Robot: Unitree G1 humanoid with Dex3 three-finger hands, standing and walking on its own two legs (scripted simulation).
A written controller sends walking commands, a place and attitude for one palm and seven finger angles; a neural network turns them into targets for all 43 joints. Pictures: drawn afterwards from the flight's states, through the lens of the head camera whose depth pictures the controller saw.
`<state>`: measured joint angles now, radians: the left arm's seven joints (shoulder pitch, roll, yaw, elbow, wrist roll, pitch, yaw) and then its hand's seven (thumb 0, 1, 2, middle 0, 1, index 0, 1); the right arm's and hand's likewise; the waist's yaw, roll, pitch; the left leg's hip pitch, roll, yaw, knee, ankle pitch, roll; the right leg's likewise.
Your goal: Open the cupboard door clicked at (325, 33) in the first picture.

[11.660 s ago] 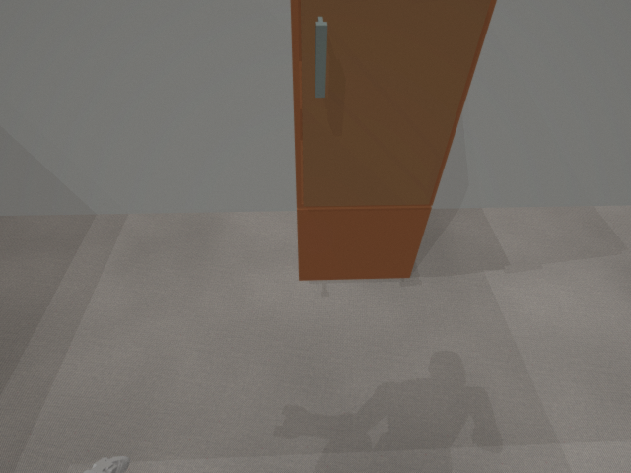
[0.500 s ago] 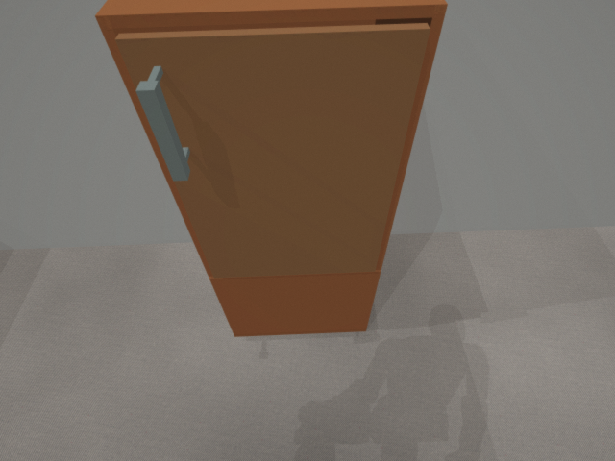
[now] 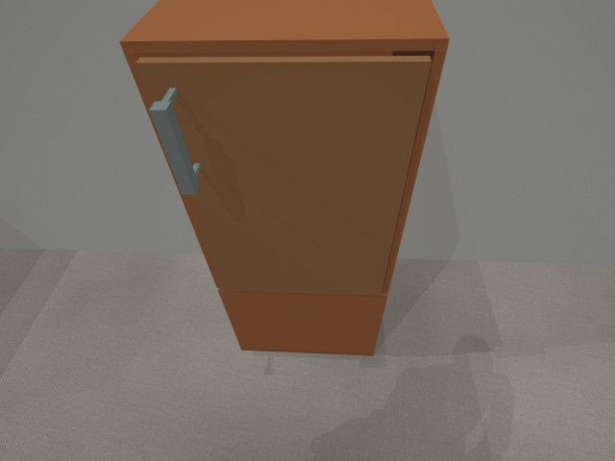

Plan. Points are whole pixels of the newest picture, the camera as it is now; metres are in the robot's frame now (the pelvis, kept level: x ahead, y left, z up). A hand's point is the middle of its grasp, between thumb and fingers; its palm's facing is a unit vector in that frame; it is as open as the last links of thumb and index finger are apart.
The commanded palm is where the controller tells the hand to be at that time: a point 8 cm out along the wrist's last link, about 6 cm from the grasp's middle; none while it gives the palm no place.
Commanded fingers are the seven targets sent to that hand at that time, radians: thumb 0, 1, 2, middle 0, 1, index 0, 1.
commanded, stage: raise the hand with hooked fingers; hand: left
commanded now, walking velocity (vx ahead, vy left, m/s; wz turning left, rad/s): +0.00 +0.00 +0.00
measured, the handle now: (181, 143) +0.54 +0.23 +0.13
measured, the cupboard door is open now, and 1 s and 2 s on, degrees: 0 0 0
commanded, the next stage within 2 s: none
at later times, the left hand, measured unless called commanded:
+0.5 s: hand out of the picture +0.11 +0.23 -0.02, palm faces +0.10 -0.99 -0.01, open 9.1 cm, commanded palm +0.12 +0.28 +0.00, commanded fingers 0.00 0.27 0.63 -0.25 -0.70 -0.25 -0.70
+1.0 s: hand (66, 378) +0.19 +0.28 +0.07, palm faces +0.06 -0.99 -0.09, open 12.2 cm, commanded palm +0.16 +0.33 +0.07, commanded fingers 0.00 -0.31 0.38 -0.29 -1.08 -0.29 -1.08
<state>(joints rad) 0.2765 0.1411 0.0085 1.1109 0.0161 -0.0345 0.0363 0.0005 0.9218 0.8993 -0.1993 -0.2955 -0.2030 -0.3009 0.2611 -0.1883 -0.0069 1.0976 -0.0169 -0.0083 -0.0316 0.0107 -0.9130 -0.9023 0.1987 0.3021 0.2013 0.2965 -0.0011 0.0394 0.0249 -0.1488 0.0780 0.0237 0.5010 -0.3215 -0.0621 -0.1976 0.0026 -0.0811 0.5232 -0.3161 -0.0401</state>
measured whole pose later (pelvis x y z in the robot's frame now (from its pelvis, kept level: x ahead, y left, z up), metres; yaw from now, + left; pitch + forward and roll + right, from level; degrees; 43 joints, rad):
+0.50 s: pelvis -0.07 +0.04 -0.05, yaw +1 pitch +6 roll -1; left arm 0.45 0.19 0.14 0.03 -0.22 -0.41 -0.23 0.01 0.49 0.72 -0.23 -0.56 -0.24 -0.56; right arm 0.18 -0.27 -0.03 0.47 0.02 -0.27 -0.05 0.01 -0.90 -0.90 0.20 0.30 0.20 0.30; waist 0.04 -0.03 -0.06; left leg -0.63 0.03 -0.01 0.99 -0.47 -0.01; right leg -0.65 -0.06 -0.08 0.96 -0.41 0.00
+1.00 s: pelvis -0.05 +0.06 -0.03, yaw +1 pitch +4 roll -2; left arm 0.20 0.30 0.27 -0.01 -0.28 -0.20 -0.28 0.00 -0.09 0.48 -0.27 -0.93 -0.27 -0.94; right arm 0.31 -0.28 0.05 0.61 0.03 -0.29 -0.08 0.02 -0.90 -0.90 0.21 0.30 0.21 0.30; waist 0.01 0.02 -0.04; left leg -0.48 0.02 0.00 0.82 -0.42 0.02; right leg -0.49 -0.06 -0.07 0.76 -0.34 0.03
